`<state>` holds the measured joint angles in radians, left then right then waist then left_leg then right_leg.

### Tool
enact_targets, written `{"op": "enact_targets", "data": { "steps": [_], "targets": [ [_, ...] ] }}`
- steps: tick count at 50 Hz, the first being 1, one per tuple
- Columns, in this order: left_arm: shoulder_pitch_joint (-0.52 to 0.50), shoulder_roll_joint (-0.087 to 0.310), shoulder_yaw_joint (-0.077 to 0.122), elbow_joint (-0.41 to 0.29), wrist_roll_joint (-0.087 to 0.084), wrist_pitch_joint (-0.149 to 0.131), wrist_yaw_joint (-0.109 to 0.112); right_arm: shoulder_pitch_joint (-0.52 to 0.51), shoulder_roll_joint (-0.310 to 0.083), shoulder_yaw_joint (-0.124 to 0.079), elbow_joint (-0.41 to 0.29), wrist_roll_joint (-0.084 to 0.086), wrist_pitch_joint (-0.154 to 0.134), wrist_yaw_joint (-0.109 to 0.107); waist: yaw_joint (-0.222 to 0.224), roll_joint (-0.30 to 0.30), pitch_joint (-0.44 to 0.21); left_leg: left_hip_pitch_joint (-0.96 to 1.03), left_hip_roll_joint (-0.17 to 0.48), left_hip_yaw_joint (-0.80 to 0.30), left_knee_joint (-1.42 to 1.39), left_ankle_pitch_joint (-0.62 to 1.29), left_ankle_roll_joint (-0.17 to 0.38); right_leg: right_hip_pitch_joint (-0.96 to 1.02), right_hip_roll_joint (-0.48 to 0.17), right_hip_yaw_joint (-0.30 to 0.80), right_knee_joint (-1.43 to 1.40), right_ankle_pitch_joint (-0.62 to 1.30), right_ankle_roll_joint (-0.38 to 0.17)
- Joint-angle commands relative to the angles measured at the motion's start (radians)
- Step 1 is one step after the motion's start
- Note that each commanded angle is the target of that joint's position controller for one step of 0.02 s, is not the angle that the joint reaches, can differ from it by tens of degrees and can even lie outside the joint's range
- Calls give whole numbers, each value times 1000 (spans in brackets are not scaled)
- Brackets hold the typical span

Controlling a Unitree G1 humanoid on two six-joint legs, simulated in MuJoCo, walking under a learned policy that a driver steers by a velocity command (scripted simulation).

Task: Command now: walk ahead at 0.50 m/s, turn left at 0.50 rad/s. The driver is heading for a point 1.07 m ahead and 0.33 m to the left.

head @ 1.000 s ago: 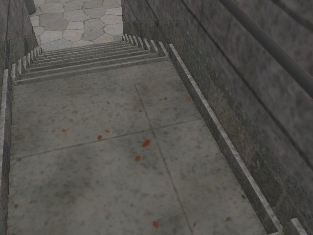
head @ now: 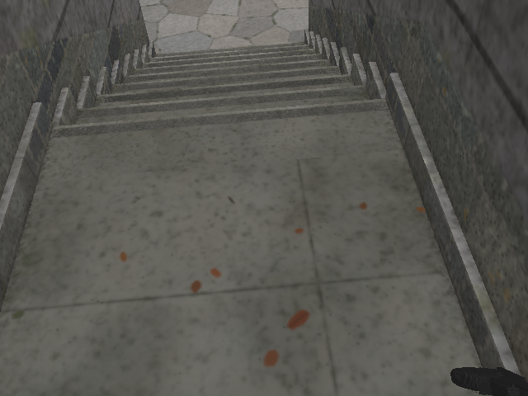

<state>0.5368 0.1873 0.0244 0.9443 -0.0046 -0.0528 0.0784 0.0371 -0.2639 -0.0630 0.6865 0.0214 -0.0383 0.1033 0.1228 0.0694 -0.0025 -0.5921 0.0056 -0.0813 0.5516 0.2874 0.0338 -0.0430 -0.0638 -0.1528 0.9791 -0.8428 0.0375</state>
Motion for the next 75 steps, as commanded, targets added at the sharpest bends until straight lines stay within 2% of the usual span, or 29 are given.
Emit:
{"op": "enact_targets", "data": {
  "steps": [1,2,3,4,5,6,8,11,13,16,20,21,22,23,25,29,41,43,45,47,48,49,50,51,53,59,67,71,75],
  "targets": [
    [-7,221,51,-32,-5,-6,-12,160,-111,-46,25,11,-26,-13,-153,-192,15,403,-66,144,-94,-66,70,-223,-149,112,172,1303,-108],
    [-55,222,55,-37,-7,-39,-27,370,-173,-77,92,-1,-18,-37,-275,-115,-41,736,-42,114,-140,115,143,-435,-102,73,501,1201,-53],
    [35,79,29,-57,36,-75,-50,446,-259,-72,134,-38,-28,-50,-214,235,-150,1135,152,-106,182,693,250,-879,25,76,1024,8,13],
    [103,172,24,-75,22,-105,-71,485,-233,-62,113,-23,-25,-52,-225,222,-454,1288,266,-342,218,720,389,-917,12,258,1037,48,23],
    [-23,206,34,-154,-16,-119,-73,510,-238,-71,104,-16,-6,-61,-281,173,-518,1279,300,-478,54,303,451,-989,20,274,978,79,41],
    [-140,169,17,-207,-32,-118,-70,478,-222,-68,98,-15,-2,-76,-257,26,-422,1146,288,-549,-92,-181,404,-1041,-9,261,811,216,11],
    [-198,153,25,-218,-11,-82,-34,223,-173,-39,7,-18,-35,-80,-127,-194,-212,664,318,-614,-198,-291,361,-895,-63,288,567,446,10],
    [-259,130,33,-237,31,-60,-37,107,-126,-28,-11,5,-36,-95,-55,-117,-22,212,152,-372,-264,-96,301,-597,-78,251,68,486,48],
    [-348,118,32,-266,20,-78,-59,146,-125,-29,7,-2,-24,-127,-94,13,-63,172,51,-222,-233,11,247,-425,-10,207,-212,765,45],
    [-432,135,42,-285,5,-71,-72,244,-138,-37,44,12,-12,-133,-136,23,-85,254,46,-261,-204,-121,198,-330,79,193,-385,876,32],
    [-301,204,76,-255,19,-75,-66,236,-98,-30,35,17,-19,-122,-27,46,-49,287,24,-349,-47,-320,122,-125,59,231,-467,790,-43],
    [-197,247,88,-232,34,-84,-63,245,-56,-18,26,0,-21,-121,23,-46,-108,186,-42,-276,162,-396,78,56,-37,312,-478,717,-83],
    [-84,324,102,-231,44,-82,-62,394,6,-4,4,18,-29,-120,-2,-307,-253,7,-161,-158,504,-754,24,320,-303,667,-541,728,-242],
    [-80,306,103,-209,32,-78,-69,441,-48,-7,-2,27,-27,-121,-36,-430,-284,-162,-109,-130,699,-902,15,349,-415,987,-629,521,-308],
    [-171,195,74,-232,6,-62,-62,272,-117,-30,-26,17,-8,-119,-5,-164,-63,-209,-11,-78,777,-731,-11,120,-304,695,-647,494,-225],
    [-256,145,59,-219,17,-48,-58,208,-66,-34,-64,21,13,-116,-81,-196,13,-111,39,-27,593,-588,-10,-84,-172,425,-766,605,-201],
    [-175,255,85,-120,-9,-43,-46,-37,-18,-16,-154,-8,25,-66,-52,-140,99,-35,39,97,178,-256,-4,-14,-213,52,-798,941,-173],
    [-154,264,84,-100,-11,-30,-56,-42,-25,-18,-176,12,32,-53,-61,-145,142,-15,46,120,155,-359,35,30,-232,10,-776,1046,-170],
    [-166,268,83,-88,-38,-21,-58,-1,-68,-38,-181,6,32,-53,-104,-189,85,105,-4,163,121,-503,79,85,-242,-16,-645,1403,-162],
    [-178,291,78,-84,-34,-23,-61,286,-155,-84,-95,-4,30,-68,-264,-157,-68,511,-73,158,-19,-456,143,-15,-179,-52,-298,1439,-122],
    [-145,232,55,-101,15,-36,-63,399,-225,-96,-58,13,34,-84,-284,61,-159,837,88,-111,-2,-431,191,-335,-112,-32,28,849,-84],
    [-22,153,19,-148,10,-72,-83,374,-314,-93,-59,-9,15,-75,-161,288,-359,1006,326,-699,-211,-631,376,-598,65,122,340,251,-42],
    [-162,267,51,-152,-41,-91,-75,340,-193,-62,-58,-20,-9,-63,-223,92,-310,931,335,-699,-316,-596,322,-662,27,268,391,291,-52],
    [-261,264,51,-201,-49,-93,-65,271,-166,-49,-46,-17,-26,-60,-200,46,-165,795,301,-515,-297,-413,265,-681,-9,243,343,386,-60],
    [-266,218,38,-185,-6,-73,-48,197,-120,-33,-36,-10,-47,-54,-139,-82,-93,608,252,-283,-277,-119,225,-600,-82,250,222,496,-49],
    [-265,161,45,-189,-15,2,-78,272,-105,-23,33,-31,-57,-79,-109,-25,-14,492,203,-6,-366,73,177,-624,-47,277,133,696,-38],
    [-521,141,35,-272,-14,-41,-150,357,-106,2,109,-47,-48,-149,-176,-7,120,601,200,141,-466,-185,63,-733,37,236,-277,1067,-40],
    [-605,116,19,-321,0,-35,-185,383,-149,-12,131,-34,-35,-148,-206,-3,130,692,226,210,-382,54,44,-692,56,140,-422,991,-82],
    [-476,170,45,-323,6,-32,-177,363,-208,-24,132,-38,-3,-165,-99,109,-22,764,257,241,-53,727,10,-501,157,35,-380,719,-160]
  ]
}}
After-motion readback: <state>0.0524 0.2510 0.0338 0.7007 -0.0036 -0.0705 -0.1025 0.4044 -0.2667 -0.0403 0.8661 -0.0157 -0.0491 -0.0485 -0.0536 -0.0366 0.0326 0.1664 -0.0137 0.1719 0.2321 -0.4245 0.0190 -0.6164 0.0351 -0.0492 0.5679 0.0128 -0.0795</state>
